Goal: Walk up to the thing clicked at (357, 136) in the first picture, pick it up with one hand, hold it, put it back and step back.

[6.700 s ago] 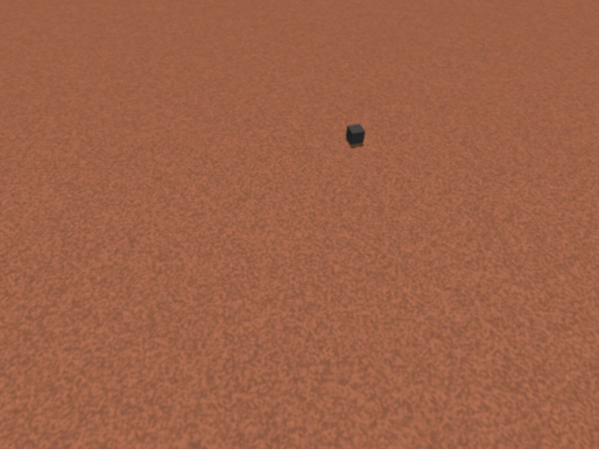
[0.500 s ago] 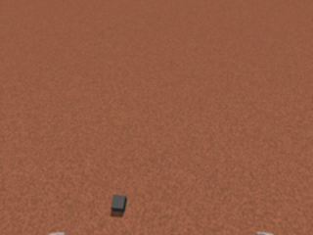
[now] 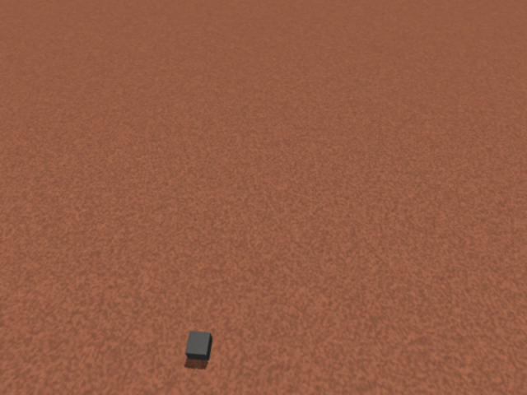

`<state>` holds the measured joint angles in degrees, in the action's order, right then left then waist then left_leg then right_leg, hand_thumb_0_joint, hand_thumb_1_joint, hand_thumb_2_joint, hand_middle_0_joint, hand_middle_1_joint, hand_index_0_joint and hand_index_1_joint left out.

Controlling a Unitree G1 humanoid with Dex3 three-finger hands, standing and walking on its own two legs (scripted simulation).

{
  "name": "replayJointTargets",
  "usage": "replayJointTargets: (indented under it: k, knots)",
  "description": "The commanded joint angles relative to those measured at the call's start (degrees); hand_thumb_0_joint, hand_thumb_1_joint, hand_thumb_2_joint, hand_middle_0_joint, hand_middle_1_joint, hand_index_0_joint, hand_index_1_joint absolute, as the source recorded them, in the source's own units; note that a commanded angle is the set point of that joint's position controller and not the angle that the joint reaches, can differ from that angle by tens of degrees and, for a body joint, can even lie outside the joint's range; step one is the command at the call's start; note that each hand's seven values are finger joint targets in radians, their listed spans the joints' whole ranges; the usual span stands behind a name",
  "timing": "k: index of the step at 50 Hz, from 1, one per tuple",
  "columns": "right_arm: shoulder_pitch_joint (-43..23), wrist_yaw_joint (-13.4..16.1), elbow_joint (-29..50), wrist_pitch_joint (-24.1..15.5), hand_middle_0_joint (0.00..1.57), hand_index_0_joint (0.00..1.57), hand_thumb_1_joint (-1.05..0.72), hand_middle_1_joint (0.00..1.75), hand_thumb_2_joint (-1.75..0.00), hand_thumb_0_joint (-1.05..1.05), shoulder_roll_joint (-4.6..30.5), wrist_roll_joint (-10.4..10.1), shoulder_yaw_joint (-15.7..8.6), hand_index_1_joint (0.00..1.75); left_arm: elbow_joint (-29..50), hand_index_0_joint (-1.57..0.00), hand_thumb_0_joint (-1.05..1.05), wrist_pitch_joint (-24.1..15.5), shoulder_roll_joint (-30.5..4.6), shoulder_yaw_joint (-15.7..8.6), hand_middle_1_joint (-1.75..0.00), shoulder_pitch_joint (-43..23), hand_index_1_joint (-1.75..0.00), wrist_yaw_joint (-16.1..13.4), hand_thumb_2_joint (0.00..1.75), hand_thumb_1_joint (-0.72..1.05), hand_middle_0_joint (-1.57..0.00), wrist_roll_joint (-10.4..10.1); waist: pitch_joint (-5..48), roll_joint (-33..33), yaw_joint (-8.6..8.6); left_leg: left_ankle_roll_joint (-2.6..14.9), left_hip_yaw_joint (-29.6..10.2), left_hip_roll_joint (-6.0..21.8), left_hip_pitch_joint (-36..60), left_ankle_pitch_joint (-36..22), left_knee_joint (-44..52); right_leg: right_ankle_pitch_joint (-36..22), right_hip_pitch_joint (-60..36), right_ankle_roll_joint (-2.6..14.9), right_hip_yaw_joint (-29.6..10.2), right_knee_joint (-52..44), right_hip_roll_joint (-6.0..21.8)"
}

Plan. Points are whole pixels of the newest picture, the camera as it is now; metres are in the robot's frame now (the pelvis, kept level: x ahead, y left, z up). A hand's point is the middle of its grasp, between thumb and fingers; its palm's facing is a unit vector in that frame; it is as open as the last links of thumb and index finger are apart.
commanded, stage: walk up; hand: left
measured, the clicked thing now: (199, 345) +0.39 +0.22 -0.75
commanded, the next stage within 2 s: stand in 0.04 s
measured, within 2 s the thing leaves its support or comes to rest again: neither
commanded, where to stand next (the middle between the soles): +0.02 +0.00 m, yaw +1 degrees
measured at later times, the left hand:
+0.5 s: hand out of the picture +0.08 +0.25 -0.15, palm faces -0.01 -0.94 -0.34, open 7.3 cm
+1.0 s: hand out of the picture +0.06 +0.24 -0.16, palm faces -0.01 -0.94 -0.34, open 7.3 cm
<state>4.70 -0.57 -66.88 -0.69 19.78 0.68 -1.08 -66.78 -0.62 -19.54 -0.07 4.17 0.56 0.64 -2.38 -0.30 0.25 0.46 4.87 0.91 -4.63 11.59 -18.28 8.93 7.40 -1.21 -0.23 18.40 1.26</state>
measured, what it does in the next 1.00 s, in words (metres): stands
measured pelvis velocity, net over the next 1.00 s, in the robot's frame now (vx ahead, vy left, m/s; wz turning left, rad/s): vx -0.01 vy -0.01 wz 0.03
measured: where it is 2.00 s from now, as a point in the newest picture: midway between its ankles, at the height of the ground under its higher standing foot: outside the picture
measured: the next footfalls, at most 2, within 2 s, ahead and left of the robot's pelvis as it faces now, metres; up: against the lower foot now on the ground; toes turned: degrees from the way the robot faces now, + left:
none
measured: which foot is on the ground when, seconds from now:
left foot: down 0.00-1.00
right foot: down 0.00-1.00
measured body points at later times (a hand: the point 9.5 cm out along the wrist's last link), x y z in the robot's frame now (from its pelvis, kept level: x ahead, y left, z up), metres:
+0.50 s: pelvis +0.00 +0.00 +0.00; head +0.00 +0.00 +0.45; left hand +0.08 +0.30 -0.13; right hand +0.09 -0.30 -0.13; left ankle -0.02 +0.11 -0.75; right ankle +0.01 -0.13 -0.75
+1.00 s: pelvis -0.01 -0.01 +0.00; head +0.00 -0.01 +0.45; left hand +0.06 +0.29 -0.13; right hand +0.07 -0.31 -0.13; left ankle -0.02 +0.11 -0.75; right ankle +0.01 -0.13 -0.75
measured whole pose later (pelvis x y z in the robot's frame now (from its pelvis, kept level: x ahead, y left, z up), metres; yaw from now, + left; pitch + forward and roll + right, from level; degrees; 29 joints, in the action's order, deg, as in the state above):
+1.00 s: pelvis -0.01 -0.01 +0.00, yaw +2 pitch -3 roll +0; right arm 5.8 -0.7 -66.8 -0.3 19.9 0.8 -0.6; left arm -65.6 -0.6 -20.0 0.6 6.3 0.5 0.7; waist -2.6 0.2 0.2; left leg -0.4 3.1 1.3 -4.3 9.9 -16.7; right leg 7.9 6.4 -0.3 1.6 16.9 0.9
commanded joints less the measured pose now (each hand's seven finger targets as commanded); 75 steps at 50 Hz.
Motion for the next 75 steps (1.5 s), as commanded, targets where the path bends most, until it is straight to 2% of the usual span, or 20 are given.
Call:
replayJointTargets:
  k: [1, 2, 7, 9, 12, 14, 17, 18, 21, 25, 27, 34, 37, 45, 48, 51, 53, 55, 64, 75]
  knots:
    - [-2.7, 0.9, 3.7, -1.4, 0.2, 0.2, -0.9, 0.3, -0.9, 0.0, 12.5, -0.1, -2.1, 0.3, 3.4, -0.2, 0.0, -1.1, -11.7, -2.3, -0.3, -2.9, -0.3, -1.1, 0.9, 0.9, -0.2, -0.2, 4.3, 0.7, -0.01, 0.78, -6.6, 7.5, 0.2, -7.8, 3.9, -8.3, -1.2, 1.61, -4.1, -1.6, 5.9]
    - [-3.2, 1.0, 4.1, -1.3, 0.2, 0.2, -0.9, 0.3, -0.9, 0.0, 11.9, -0.1, -1.8, 0.3, 4.3, -0.2, 0.0, -1.3, -12.1, -2.2, -0.3, -3.6, -0.3, -1.2, 0.9, 0.9, -0.2, -0.2, 4.6, 0.2, 0.26, 0.36, -7.3, 7.9, 0.2, -13.1, 3.5, -12.2, -2.1, 1.72, -4.7, -1.8, 6.7]
    - [-3.0, 1.1, 4.1, -1.3, 0.2, 0.2, -0.9, 0.3, -0.9, 0.0, 12.5, -0.3, -1.9, 0.3, 4.5, -0.2, 0.0, -1.4, -11.6, -2.2, -0.3, -2.6, -0.3, -1.2, 0.9, 0.9, -0.2, -0.3, 6.8, 1.0, 0.26, 0.09, -6.8, 8.0, 2.7, -18.7, 2.8, -16.4, -3.7, 1.69, -3.9, -1.1, 6.8]
    - [-3.2, 1.1, 4.0, -1.3, 0.2, 0.2, -0.9, 0.3, -0.9, 0.0, 11.9, -0.2, -1.7, 0.3, 4.4, -0.2, 0.0, -1.2, -11.7, -2.2, -0.3, -2.4, -0.3, -1.2, 0.9, 0.9, -0.2, -0.4, 5.2, 0.8, 0.16, -0.11, -6.9, 7.7, 1.8, -15.1, 3.9, -13.0, -2.9, 1.39, -3.9, -1.9, 6.7]
    - [-3.5, 1.1, 4.2, -1.2, 0.2, 0.2, -0.9, 0.3, -0.9, 0.0, 12.2, -0.1, -1.8, 0.3, 4.8, -0.2, 0.0, -1.2, -12.0, -2.2, -0.3, -2.8, -0.3, -1.3, 0.9, 0.9, -0.2, -0.3, 5.9, 1.0, 0.12, -0.1, -6.9, 7.8, 2.2, -14.5, 3.9, -12.6, -3.1, 1.57, -4.0, -2.3, 7.0]
    - [-4.2, 1.1, 4.2, -1.1, 0.2, 0.2, -0.9, 0.3, -0.9, 0.0, 12.3, -0.1, -1.9, 0.3, 4.7, -0.2, 0.0, -1.1, -11.7, -2.0, -0.3, -2.4, -0.3, -1.2, 0.9, 0.9, -0.2, -0.1, 4.8, 0.6, -0.04, -0.03, -7.0, 7.7, 1.8, -11.4, 4.3, -10.2, -2.0, 1.42, -4.0, -3.4, 6.8]
    - [-3.8, 1.0, 4.2, -1.2, 0.2, 0.2, -0.9, 0.3, -0.9, 0.0, 12.3, -0.1, -1.8, 0.3, 4.9, -0.2, 0.0, -1.2, -11.9, -2.0, -0.3, -2.4, -0.3, -1.2, 0.9, 0.9, -0.2, -0.2, 4.7, 0.5, 0.15, 0.11, -7.1, 7.8, 1.9, -11.5, 4.4, -10.7, -2.4, 1.58, -4.1, -3.2, 6.9]
    - [-3.6, 0.9, 4.0, -1.1, 0.2, 0.2, -0.9, 0.3, -0.9, 0.0, 11.7, -0.1, -1.6, 0.3, 4.8, -0.2, 0.0, -1.2, -12.3, -2.1, -0.3, -2.9, -0.3, -1.2, 0.9, 0.9, -0.2, -0.3, 3.7, 0.3, 0.24, -0.07, -7.5, 7.7, 0.5, -9.1, 5.2, -8.0, -2.1, 1.5, -4.0, -3.6, 6.8]
    - [-3.9, 0.8, 4.0, -1.1, 0.2, 0.2, -0.9, 0.3, -0.9, 0.0, 12.1, -0.1, -1.7, 0.3, 4.8, -0.2, 0.0, -1.2, -12.1, -1.9, -0.3, -2.4, -0.3, -1.2, 0.9, 0.9, -0.2, -0.2, 3.2, 0.2, -0.04, -0.05, -7.7, 7.6, 0.6, -7.4, 5.3, -6.2, -1.4, 1.51, -3.9, -4.1, 6.7]
    - [-3.4, 0.7, 4.1, -1.0, 0.2, 0.2, -0.9, 0.3, -0.9, 0.0, 12.0, -0.1, -1.8, 0.3, 5.0, -0.2, 0.0, -1.4, -12.6, -1.8, -0.3, -2.3, -0.3, -1.2, 0.9, 0.9, -0.2, -0.1, 4.5, 0.2, 0.34, 0.12, -7.4, 7.6, 1.6, -8.5, 4.6, -7.7, -1.7, 1.7, -4.3, -4.0, 7.1]
    - [-3.2, 0.7, 3.9, -1.0, 0.2, 0.2, -0.9, 0.3, -0.9, 0.0, 11.6, -0.1, -1.6, 0.3, 4.9, -0.2, 0.0, -1.3, -12.3, -1.8, -0.3, -2.2, -0.3, -1.2, 0.9, 0.9, -0.2, -0.1, 2.7, 0.4, 0.19, 0.03, -7.6, 7.4, -0.2, -5.8, 5.3, -5.9, -1.2, 1.54, -4.2, -4.5, 7.0]
    - [-2.8, 0.5, 3.8, -0.9, 0.2, 0.2, -0.9, 0.3, -0.9, 0.0, 12.0, -0.1, -1.6, 0.3, 4.6, -0.2, 0.0, -1.3, -12.2, -1.7, -0.3, -1.0, -0.3, -1.0, 0.9, 0.9, -0.2, -0.2, 2.2, 0.4, -0.09, 0.17, -8.0, 7.1, -0.6, -2.6, 5.5, -2.3, -0.1, 1.64, -4.3, -5.2, 6.7]
    - [-2.4, 0.5, 3.9, -1.0, 0.2, 0.2, -0.9, 0.3, -0.9, 0.0, 11.8, 0.1, -1.6, 0.3, 4.8, -0.2, 0.0, -1.4, -12.9, -1.8, -0.3, -1.5, -0.3, -1.1, 0.9, 0.9, -0.2, -0.1, 3.6, 0.1, 0.14, 0.23, -8.1, 7.4, 0.0, -5.1, 5.1, -4.2, -1.4, 1.97, -4.4, -4.3, 7.0]
    - [-2.0, 0.7, 3.9, -1.1, 0.2, 0.2, -0.9, 0.3, -0.9, 0.0, 12.4, 0.0, -1.6, 0.3, 5.0, -0.2, 0.0, -1.3, -12.8, -1.7, -0.3, -0.8, -0.3, -1.1, 0.9, 0.9, -0.2, -0.1, 4.1, 0.8, -0.01, 0.15, -8.1, 7.5, 0.7, -6.5, 4.6, -5.6, -1.2, 2.17, -4.5, -4.0, 7.1]
    - [-1.7, 0.8, 3.8, -1.0, 0.2, 0.2, -0.9, 0.3, -0.9, 0.0, 12.3, 0.0, -1.4, 0.3, 4.7, -0.2, 0.0, -1.2, -12.5, -1.7, -0.3, -0.6, -0.3, -1.0, 0.9, 0.9, -0.2, -0.2, 2.6, 0.4, -0.18, 0.11, -8.2, 7.3, -0.8, -4.5, 5.1, -3.8, -0.8, 2.0, -4.4, -4.4, 6.8]
    - [-1.4, 0.7, 3.9, -1.0, 0.2, 0.2, -0.9, 0.3, -0.9, 0.0, 12.1, -0.1, -1.4, 0.3, 4.9, -0.2, 0.0, -1.3, -12.9, -1.6, -0.3, -0.4, -0.3, -1.1, 0.9, 0.9, -0.2, -0.2, 3.9, 0.0, 0.0, 0.2, -8.3, 7.6, 0.8, -6.8, 4.5, -5.6, -0.9, 2.01, -4.3, -4.1, 7.0]
    - [-1.0, 0.8, 3.9, -0.9, 0.2, 0.2, -0.9, 0.3, -0.9, 0.0, 12.0, 0.0, -1.3, 0.3, 4.9, -0.2, 0.0, -1.3, -12.9, -1.6, -0.3, -1.0, -0.3, -1.1, 0.9, 0.9, -0.2, -0.2, 3.0, -0.1, 0.22, 0.16, -8.2, 7.4, -0.5, -5.5, 4.5, -4.6, -0.9, 1.92, -4.4, -4.3, 6.9]
    - [-1.3, 0.7, 4.0, -0.9, 0.2, 0.2, -0.9, 0.3, -0.9, 0.0, 12.3, 0.0, -1.3, 0.3, 5.1, -0.2, 0.0, -1.4, -12.9, -1.6, -0.3, -0.7, -0.3, -1.2, 0.9, 0.9, -0.2, -0.1, 4.1, 0.2, -0.11, 0.28, -8.2, 7.6, 0.3, -7.4, 4.2, -6.6, -1.7, 1.96, -4.2, -4.1, 7.2]
    - [-1.2, 0.8, 4.3, -1.0, 0.2, 0.2, -0.9, 0.3, -0.9, 0.0, 12.3, 0.0, -1.3, 0.3, 5.2, -0.2, 0.0, -1.6, -12.8, -1.5, -0.3, -0.7, -0.3, -1.1, 0.9, 0.9, -0.2, -0.1, 4.1, 0.4, -0.01, 0.26, -7.9, 7.6, 0.3, -8.0, 3.7, -8.4, -2.0, 2.04, -4.4, -4.1, 7.3]
    - [-1.1, 0.8, 4.6, -1.0, 0.2, 0.2, -0.9, 0.3, -0.9, 0.0, 12.2, -0.1, -1.2, 0.3, 5.1, -0.2, 0.0, -1.4, -12.8, -1.7, -0.3, -1.0, -0.3, -1.1, 0.9, 0.9, -0.2, -0.1, 3.7, 0.2, -0.03, 0.12, -8.0, 7.5, -0.4, -7.7, 4.3, -7.2, -2.5, 2.04, -3.9, -4.1, 7.0]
